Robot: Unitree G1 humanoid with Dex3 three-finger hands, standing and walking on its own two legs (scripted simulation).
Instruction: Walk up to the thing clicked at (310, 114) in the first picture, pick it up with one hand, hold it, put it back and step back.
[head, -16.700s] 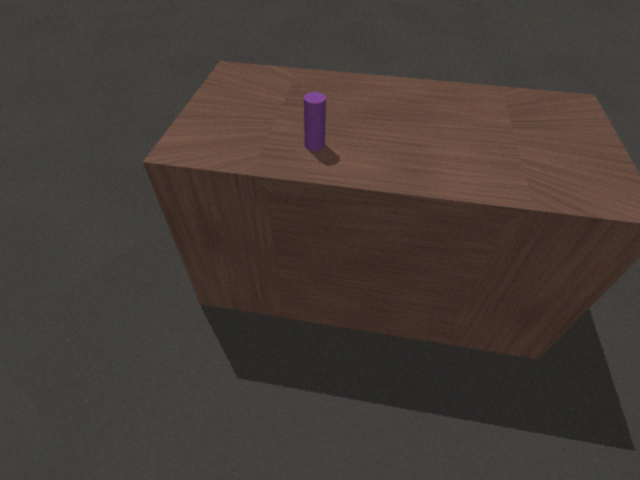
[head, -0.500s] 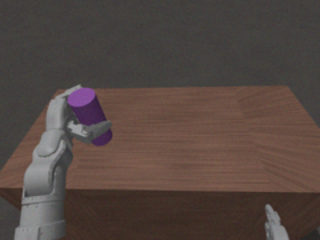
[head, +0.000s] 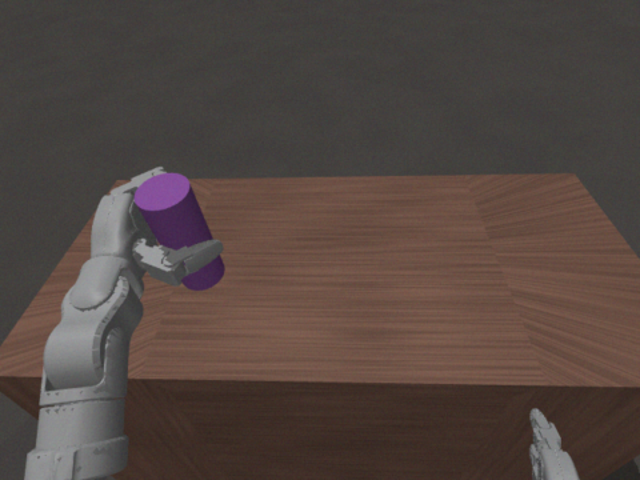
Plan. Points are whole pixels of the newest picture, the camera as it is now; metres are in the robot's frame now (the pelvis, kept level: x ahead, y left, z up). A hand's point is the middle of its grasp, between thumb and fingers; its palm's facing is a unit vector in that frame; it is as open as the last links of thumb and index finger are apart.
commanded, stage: hold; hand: left
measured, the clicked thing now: (185, 236) +0.33 +0.16 +0.19
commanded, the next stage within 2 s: crouch in 1.30 s
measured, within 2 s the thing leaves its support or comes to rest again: neither
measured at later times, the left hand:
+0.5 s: hand (178, 236) +0.33 +0.17 +0.19, palm faces +0.11 -0.99 +0.01, open 8.9 cm
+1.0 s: hand (184, 242) +0.33 +0.16 +0.18, palm faces +0.11 -0.99 +0.02, open 8.9 cm
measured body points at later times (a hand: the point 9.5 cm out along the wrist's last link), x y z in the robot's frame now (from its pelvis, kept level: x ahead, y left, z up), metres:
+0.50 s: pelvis +0.00 +0.00 +0.00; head -0.03 -0.02 +0.45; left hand +0.32 +0.22 +0.19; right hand +0.16 -0.26 -0.08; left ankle -0.01 +0.12 -0.73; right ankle +0.00 -0.14 -0.73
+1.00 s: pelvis +0.00 +0.00 +0.00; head -0.03 -0.02 +0.45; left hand +0.32 +0.21 +0.18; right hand +0.16 -0.26 -0.08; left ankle -0.01 +0.12 -0.73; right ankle +0.00 -0.14 -0.73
